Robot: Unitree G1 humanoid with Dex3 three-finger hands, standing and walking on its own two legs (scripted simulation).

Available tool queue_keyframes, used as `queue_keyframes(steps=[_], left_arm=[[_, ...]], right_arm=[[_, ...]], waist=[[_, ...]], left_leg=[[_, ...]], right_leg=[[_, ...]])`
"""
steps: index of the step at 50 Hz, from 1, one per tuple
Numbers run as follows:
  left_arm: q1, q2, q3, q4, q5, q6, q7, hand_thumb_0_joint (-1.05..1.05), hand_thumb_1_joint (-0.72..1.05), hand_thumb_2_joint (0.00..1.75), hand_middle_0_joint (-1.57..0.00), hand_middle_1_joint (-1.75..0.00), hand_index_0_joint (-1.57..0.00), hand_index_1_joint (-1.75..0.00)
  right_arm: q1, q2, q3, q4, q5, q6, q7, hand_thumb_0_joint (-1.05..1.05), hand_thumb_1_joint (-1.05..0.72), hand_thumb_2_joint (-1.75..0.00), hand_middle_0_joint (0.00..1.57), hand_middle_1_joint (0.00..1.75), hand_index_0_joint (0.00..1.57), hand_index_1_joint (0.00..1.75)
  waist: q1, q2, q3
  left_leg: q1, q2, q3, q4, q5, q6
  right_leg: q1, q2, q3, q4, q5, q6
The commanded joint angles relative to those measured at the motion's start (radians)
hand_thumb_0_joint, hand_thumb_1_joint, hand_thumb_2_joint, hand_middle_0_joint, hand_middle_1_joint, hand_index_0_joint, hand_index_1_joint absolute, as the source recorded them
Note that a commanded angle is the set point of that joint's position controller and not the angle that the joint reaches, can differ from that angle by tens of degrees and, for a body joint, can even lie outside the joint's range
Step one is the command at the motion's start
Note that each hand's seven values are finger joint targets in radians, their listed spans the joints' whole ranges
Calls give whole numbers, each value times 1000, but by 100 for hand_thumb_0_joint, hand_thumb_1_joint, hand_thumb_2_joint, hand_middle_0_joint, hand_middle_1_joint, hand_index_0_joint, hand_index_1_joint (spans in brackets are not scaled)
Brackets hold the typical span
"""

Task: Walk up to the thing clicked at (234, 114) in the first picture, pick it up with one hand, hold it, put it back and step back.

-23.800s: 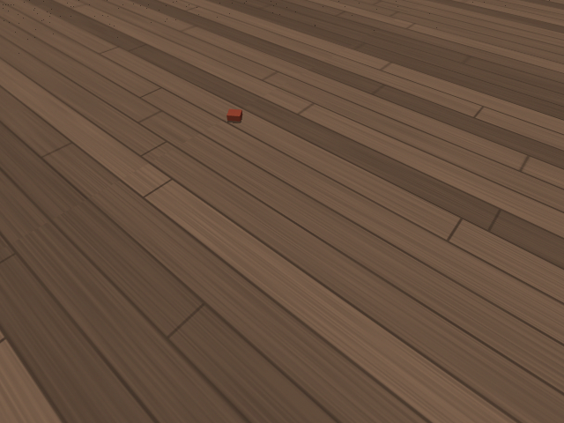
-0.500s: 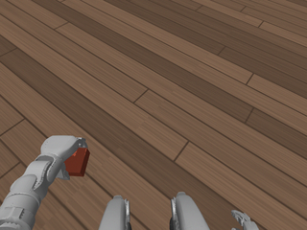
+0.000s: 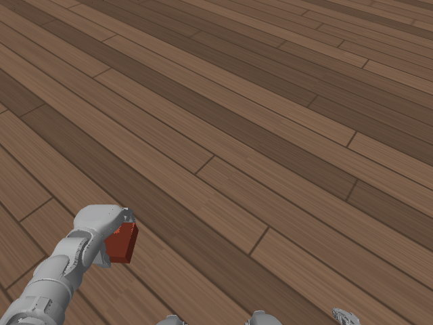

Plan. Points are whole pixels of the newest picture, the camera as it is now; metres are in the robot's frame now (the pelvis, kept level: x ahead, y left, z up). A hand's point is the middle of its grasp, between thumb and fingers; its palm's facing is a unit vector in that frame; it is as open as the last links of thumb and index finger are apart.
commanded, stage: hold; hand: left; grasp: from above
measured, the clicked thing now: (113, 241) +0.32 +0.22 -0.10
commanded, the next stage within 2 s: crouch in 1.98 s
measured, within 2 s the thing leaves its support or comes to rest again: neither
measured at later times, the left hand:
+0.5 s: hand (101, 227) +0.32 +0.22 -0.02, palm faces -0.48 +0.01 -0.88, open 10.3 cm
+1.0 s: hand (102, 232) +0.30 +0.21 +0.00, palm faces -0.48 +0.01 -0.88, open 10.4 cm
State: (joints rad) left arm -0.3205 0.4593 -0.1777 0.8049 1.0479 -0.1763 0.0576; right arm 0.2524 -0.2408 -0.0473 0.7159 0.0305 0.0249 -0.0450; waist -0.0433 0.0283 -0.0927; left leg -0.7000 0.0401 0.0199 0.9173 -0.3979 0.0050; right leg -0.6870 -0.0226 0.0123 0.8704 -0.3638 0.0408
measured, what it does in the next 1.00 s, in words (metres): stands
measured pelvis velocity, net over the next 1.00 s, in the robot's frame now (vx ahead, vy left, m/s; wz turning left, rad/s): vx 0.01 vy -0.01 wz -0.01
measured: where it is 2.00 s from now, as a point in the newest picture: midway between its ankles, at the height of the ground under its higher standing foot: outside the picture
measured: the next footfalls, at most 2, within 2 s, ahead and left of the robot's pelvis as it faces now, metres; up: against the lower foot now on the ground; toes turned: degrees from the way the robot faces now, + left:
none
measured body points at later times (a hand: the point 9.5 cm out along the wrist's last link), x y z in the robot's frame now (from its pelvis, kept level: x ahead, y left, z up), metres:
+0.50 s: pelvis +0.02 +0.00 +0.03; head +0.04 -0.01 +0.48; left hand +0.34 +0.22 +0.03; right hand +0.14 -0.27 -0.09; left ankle +0.03 +0.11 -0.69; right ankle +0.04 -0.15 -0.69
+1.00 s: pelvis +0.01 -0.01 +0.03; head +0.02 -0.03 +0.48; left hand +0.32 +0.21 +0.05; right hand +0.14 -0.27 -0.08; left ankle +0.03 +0.11 -0.69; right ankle +0.04 -0.15 -0.69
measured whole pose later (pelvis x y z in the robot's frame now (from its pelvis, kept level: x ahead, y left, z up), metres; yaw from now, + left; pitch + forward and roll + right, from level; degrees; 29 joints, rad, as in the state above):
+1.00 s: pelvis +0.01 -0.01 +0.03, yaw +0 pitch +3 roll +0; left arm -0.24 0.46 -0.20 0.66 1.01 -0.20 -0.06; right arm 0.20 -0.25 -0.03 0.69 0.04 0.08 -0.08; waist 0.00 0.04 -0.04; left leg -0.39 0.03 0.04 0.63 -0.29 0.00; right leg -0.40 -0.03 0.03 0.63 -0.28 0.03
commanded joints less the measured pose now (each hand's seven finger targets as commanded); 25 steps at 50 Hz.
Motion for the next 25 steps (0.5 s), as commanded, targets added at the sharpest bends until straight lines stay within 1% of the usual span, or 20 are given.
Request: queue_keyframes(steps=[1,2,3,4,5,7,9,12,13,14,15,16,18,19,20,21,22,23,24,25], left_arm=[[-331,224,104,-209,-19,-21,27,0,71,75,-107,-48,-106,-49],[-320,224,104,-205,-14,-22,26,0,71,78,-107,-50,-106,-51],[-333,215,99,-216,-14,-23,27,0,71,79,-107,-50,-106,-52],[-330,224,109,-211,-15,-23,30,0,70,78,-107,-49,-105,-50],[-349,225,104,-229,-15,-25,29,0,72,73,-105,-52,-106,-51],[-310,217,100,-197,-7,-21,25,0,72,73,-106,-51,-106,-50],[-328,223,105,-215,-14,-20,22,0,73,76,-106,-53,-106,-52],[-315,213,91,-227,-17,-19,7,0,74,79,-108,-52,-108,-53],[-305,217,99,-228,-22,-18,4,0,74,77,-107,-53,-107,-52],[-306,229,109,-240,-25,-19,2,0,75,78,-108,-52,-108,-52],[-276,207,94,-213,-22,-16,-4,0,73,78,-108,-52,-108,-52],[-297,209,91,-249,-26,-20,-8,0,74,78,-107,-52,-108,-52],[-281,214,96,-237,-25,-17,-17,0,73,77,-106,-55,-106,-54],[-296,224,102,-269,-28,-19,-21,0,73,80,-107,-53,-107,-53],[-301,214,94,-272,-32,-20,-26,0,73,79,-106,-54,-106,-54],[-287,208,87,-258,-24,-18,-32,0,72,80,-106,-55,-106,-55],[-299,225,102,-288,-34,-21,-33,0,73,80,-107,-53,-107,-53],[-276,222,101,-260,-31,-19,-37,0,72,81,-107,-52,-106,-53],[-302,219,98,-288,-36,-22,-40,0,72,81,-105,-54,-106,-54],[-302,228,105,-293,-39,-25,-41,0,71,81,-106,-54,-105,-54]], right_arm=[[-14,-151,-49,-109,5,-28,-15,0,-90,-90,20,30,20,30],[-19,-147,-47,-108,4,-26,-15,0,-90,-90,20,30,20,30],[-15,-147,-49,-103,4,-25,-16,0,-90,-90,20,30,20,30],[-18,-151,-51,-104,3,-26,-17,0,-90,-90,20,30,20,30],[-17,-152,-52,-102,4,-25,-17,0,-90,-90,20,30,20,30],[-22,-155,-52,-103,5,-22,-16,0,-90,-90,20,30,20,30],[-26,-153,-51,-104,4,-20,-16,0,-90,-90,20,30,20,30],[-38,-151,-51,-106,5,-17,-17,0,-90,-90,20,30,20,30],[-35,-152,-53,-102,6,-16,-17,0,-90,-90,20,30,20,30],[-40,-152,-55,-105,5,-15,-18,0,-90,-89,20,30,20,30],[-42,-152,-52,-110,5,-12,-17,0,-90,-90,20,30,20,30],[-47,-151,-51,-115,7,-11,-18,0,-90,-89,20,30,20,30],[-48,-152,-50,-115,7,-7,-19,0,-90,-90,20,30,20,30],[-56,-152,-51,-121,9,-7,-20,0,-89,-89,20,30,20,30],[-56,-151,-50,-121,8,-5,-21,0,-90,-90,20,30,20,30],[-57,-148,-47,-119,7,-4,-21,0,-90,-90,20,30,20,30],[-61,-154,-51,-121,8,-3,-22,0,-89,-89,20,30,20,30],[-64,-152,-49,-121,8,-2,-23,0,-90,-90,20,30,20,30],[-64,-150,-48,-125,7,-1,-23,0,-90,-90,20,30,20,30],[-70,-152,-48,-125,7,0,-23,0,-89,-89,20,30,20,30]], waist=[[1,25,-290],[5,36,-281],[-2,35,-285],[4,28,-289],[1,42,-287],[5,21,-261],[8,16,-276],[11,31,-271],[9,21,-267],[16,24,-268],[13,19,-243],[18,24,-245],[15,6,-239],[25,28,-256],[13,30,-252],[19,11,-241],[21,18,-254],[21,12,-238],[16,21,-242],[21,24,-241]], left_leg=[[261,-43,-21,-193,172,-2],[264,-44,-17,-195,187,-3],[277,-42,-17,-198,207,-4],[295,-40,-18,-208,219,-6],[306,-40,-17,-216,225,-6],[310,-41,-16,-230,232,-6],[320,-43,-16,-233,253,-4],[347,-46,-7,-248,275,-5],[350,-42,-14,-255,287,-5],[359,-42,-14,-264,293,-6],[356,-42,-11,-270,290,-6],[363,-42,-12,-277,292,-6],[367,-44,-10,-282,305,-4],[388,-45,-4,-288,314,-5],[394,-44,-5,-288,326,-6],[387,-43,-6,-288,335,-4],[402,-45,-1,-294,342,-4],[395,-45,-4,-295,345,-4],[395,-45,-3,-298,336,-2],[407,-44,-5,-305,336,-4]], right_leg=[[142,52,-17,-167,130,-53],[145,51,-15,-173,143,-53],[151,53,-13,-177,161,-53],[165,53,-19,-180,165,-53],[162,54,-17,-187,173,-54],[179,54,-20,-202,176,-54],[207,52,-14,-215,198,-51],[232,51,-11,-231,217,-50],[240,55,-15,-231,225,-50],[246,56,-18,-237,227,-50],[243,54,-19,-241,222,-51],[250,55,-18,-247,224,-52],[262,55,-17,-253,238,-51],[277,55,-16,-258,245,-51],[276,56,-15,-257,254,-52],[275,56,-15,-259,262,-52],[293,56,-17,-264,270,-50],[294,56,-16,-265,272,-50],[291,55,-14,-269,269,-49],[296,55,-17,-272,264,-50]])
